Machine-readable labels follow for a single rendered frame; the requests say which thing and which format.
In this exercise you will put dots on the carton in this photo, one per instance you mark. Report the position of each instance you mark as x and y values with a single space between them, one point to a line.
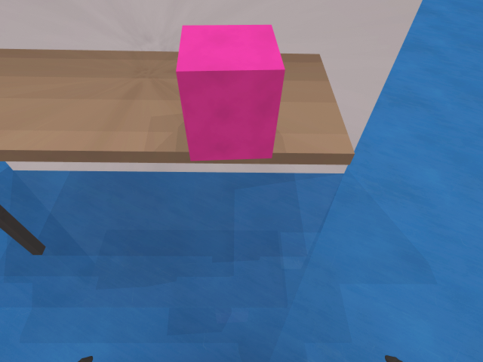
230 80

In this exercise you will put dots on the table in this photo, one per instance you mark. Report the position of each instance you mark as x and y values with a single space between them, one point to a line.
124 107

